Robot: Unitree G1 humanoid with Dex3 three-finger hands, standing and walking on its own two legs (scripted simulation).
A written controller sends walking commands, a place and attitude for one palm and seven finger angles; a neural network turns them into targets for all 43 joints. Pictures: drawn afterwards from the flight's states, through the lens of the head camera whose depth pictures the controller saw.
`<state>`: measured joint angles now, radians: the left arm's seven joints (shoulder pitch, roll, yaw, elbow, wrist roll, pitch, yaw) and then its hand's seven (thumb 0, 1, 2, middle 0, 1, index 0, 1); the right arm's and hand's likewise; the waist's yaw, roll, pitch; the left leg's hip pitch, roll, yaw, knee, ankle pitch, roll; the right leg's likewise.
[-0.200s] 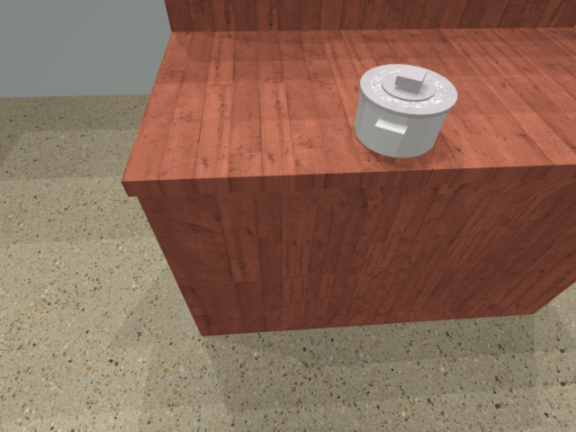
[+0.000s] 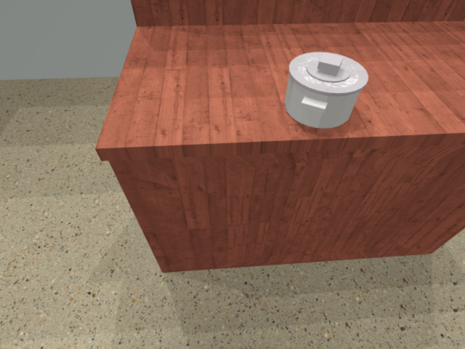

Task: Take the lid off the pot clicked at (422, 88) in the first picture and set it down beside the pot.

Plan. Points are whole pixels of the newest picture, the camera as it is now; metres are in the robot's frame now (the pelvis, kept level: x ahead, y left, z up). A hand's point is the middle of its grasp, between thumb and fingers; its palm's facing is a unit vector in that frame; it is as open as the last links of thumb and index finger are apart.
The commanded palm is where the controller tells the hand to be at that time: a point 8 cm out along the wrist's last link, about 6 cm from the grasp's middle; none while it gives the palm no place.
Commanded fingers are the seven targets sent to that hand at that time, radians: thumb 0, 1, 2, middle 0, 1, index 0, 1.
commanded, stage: look at it before walking up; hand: left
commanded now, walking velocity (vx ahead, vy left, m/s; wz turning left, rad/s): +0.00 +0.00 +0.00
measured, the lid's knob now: (330, 62) +0.67 -0.18 +0.16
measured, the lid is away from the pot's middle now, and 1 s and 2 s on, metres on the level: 0.00 0.00 0.00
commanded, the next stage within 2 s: walk to a spot facing it in 0.44 s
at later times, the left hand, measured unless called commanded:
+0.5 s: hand out of the picture +0.02 +0.17 -0.18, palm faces +0.02 -0.98 -0.20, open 7.4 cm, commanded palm none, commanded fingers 0.00 0.90 0.90 -0.20 -0.30 -0.20 -0.30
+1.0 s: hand out of the picture +0.07 +0.16 -0.16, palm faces -0.10 -0.95 -0.29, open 7.4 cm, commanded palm none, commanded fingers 0.00 0.90 0.90 -0.20 -0.30 -0.20 -0.30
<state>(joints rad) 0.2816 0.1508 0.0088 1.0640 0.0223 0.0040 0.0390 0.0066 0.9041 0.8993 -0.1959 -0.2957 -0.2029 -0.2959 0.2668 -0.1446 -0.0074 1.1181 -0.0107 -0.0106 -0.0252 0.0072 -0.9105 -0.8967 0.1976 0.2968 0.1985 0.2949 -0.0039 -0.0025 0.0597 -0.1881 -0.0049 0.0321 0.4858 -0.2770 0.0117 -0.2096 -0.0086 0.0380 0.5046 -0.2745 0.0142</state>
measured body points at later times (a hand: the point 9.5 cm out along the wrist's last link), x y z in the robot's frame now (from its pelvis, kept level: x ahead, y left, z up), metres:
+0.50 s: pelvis +0.01 +0.00 +0.00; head +0.03 +0.00 +0.45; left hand +0.02 +0.23 -0.16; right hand +0.02 -0.22 -0.16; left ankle -0.01 +0.11 -0.74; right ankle +0.00 -0.13 -0.74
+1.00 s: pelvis +0.01 -0.04 +0.00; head +0.06 -0.08 +0.44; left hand +0.07 +0.21 -0.14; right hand +0.02 -0.29 -0.17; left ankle -0.01 +0.12 -0.67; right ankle -0.01 -0.11 -0.74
